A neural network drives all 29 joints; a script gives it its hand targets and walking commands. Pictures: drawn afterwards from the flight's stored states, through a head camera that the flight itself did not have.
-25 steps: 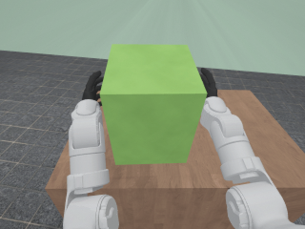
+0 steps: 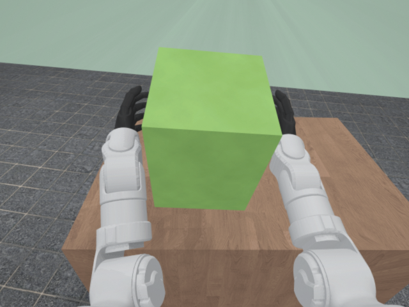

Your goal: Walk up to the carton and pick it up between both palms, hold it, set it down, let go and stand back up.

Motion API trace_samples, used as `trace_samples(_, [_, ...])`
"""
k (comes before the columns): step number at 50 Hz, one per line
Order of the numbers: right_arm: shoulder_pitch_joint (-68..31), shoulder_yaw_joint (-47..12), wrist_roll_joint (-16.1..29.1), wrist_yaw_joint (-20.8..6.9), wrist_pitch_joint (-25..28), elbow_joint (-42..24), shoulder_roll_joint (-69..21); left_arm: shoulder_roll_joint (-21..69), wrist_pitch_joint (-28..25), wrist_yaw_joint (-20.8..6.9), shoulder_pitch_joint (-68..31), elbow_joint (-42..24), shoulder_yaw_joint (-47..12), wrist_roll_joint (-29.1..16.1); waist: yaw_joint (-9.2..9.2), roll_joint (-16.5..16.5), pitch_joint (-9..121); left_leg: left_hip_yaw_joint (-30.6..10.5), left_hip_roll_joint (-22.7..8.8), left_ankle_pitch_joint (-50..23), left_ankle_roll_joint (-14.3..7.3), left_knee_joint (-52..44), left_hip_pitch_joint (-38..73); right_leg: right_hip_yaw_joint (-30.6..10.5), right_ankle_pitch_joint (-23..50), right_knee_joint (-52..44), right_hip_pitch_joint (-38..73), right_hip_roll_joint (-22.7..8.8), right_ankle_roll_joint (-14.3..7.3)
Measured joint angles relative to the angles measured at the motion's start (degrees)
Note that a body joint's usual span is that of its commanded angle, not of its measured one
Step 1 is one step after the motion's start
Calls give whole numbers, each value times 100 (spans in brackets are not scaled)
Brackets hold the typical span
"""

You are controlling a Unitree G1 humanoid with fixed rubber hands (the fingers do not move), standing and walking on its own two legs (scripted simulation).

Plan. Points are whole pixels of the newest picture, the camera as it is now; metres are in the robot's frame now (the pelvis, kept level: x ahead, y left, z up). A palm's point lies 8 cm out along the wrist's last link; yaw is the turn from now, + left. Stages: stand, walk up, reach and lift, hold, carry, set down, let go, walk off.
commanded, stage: set down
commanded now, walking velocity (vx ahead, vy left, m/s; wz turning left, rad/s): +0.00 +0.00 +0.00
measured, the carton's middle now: (205, 135) +0.41 +0.00 +0.19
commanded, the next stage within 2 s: none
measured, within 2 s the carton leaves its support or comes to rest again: neither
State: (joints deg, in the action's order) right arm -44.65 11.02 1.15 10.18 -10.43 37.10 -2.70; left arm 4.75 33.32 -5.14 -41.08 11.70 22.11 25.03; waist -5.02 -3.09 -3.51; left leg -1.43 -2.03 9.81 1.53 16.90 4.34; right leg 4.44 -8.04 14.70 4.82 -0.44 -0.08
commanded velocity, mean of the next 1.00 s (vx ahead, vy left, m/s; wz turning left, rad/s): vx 0.00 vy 0.00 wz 0.00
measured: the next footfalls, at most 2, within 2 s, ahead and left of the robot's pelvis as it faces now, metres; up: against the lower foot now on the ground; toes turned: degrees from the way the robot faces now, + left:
none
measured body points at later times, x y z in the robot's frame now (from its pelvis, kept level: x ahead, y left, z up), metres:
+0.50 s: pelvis +0.03 +0.01 +0.00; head +0.01 +0.05 +0.45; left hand +0.42 +0.14 +0.17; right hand +0.41 -0.15 +0.16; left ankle +0.01 +0.14 -0.75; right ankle +0.02 -0.11 -0.75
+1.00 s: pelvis +0.01 +0.01 +0.00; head -0.01 +0.03 +0.45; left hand +0.42 +0.13 +0.14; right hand +0.40 -0.16 +0.14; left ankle +0.01 +0.14 -0.75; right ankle +0.02 -0.11 -0.75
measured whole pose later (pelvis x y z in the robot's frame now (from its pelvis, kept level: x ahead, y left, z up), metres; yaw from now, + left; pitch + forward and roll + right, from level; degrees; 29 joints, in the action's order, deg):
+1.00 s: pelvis +0.01 +0.01 +0.00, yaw -1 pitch -6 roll -1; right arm -40.7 20.4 -6.9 6.5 6.3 50.8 -2.1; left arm 5.6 16.3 1.0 -39.0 32.6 19.7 20.6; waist -2.5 -2.8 -2.9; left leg -0.7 -1.9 10.6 1.4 17.8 -1.1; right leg 3.8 -8.0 14.6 -0.4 -0.7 0.4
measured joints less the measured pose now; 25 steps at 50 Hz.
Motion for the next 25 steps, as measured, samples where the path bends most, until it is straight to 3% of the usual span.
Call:
trace_samples(3, [222,166,-258,-42,377,-16,-110,49,-294,-89,14,148,11,87,116,-71,-108,-8,13,-25,-8,-81,63,11,-23,-7,35,-14,-2])
trace_samples(6, [421,235,-384,-78,781,40,-181,54,-527,-12,216,121,-131,-5,156,-146,-215,-57,26,-21,8,-100,64,61,-47,-28,60,-27,0])
trace_samples(13, [854,-107,-42,-60,1241,40,-65,-14,-754,322,834,-74,-603,-430,136,-198,-315,-96,15,124,34,59,-107,103,-85,-91,5,-13,18])
trace_samples(17, [956,-380,228,-32,1300,-63,110,-9,-790,510,1020,-233,-791,-564,49,-167,-324,-87,13,244,13,175,-132,93,-116,-118,42,-9,54])
trace_samples(25, [912,-541,352,-9,1170,-72,302,125,-693,516,935,-209,-734,-414,-50,-114,-372,-3,46,357,-52,209,37,14,-154,-162,217,-43,124])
